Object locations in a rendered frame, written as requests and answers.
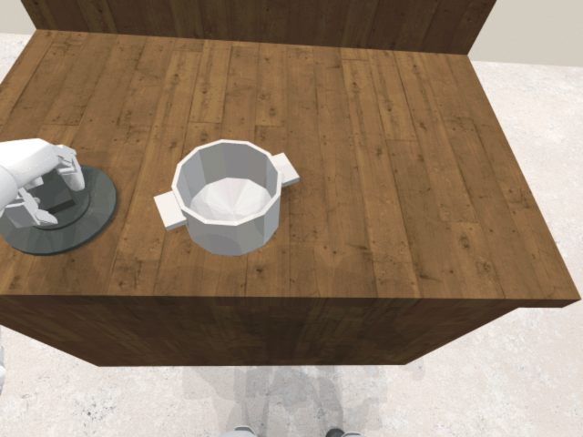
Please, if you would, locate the knob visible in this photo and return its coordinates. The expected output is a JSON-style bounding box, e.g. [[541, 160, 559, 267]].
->
[[27, 177, 76, 215]]

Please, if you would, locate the table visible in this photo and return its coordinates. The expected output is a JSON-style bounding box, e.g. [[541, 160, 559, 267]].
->
[[0, 0, 581, 367]]

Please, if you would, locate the lid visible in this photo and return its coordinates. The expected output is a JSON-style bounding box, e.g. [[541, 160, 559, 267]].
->
[[0, 164, 118, 256]]

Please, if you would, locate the left robot hand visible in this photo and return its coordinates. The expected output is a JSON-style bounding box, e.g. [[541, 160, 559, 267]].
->
[[0, 138, 85, 228]]

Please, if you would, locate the pot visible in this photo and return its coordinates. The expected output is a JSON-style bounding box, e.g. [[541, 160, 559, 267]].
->
[[153, 139, 300, 256]]

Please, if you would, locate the left robot forearm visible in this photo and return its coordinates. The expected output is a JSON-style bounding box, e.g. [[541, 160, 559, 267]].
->
[[0, 167, 18, 218]]

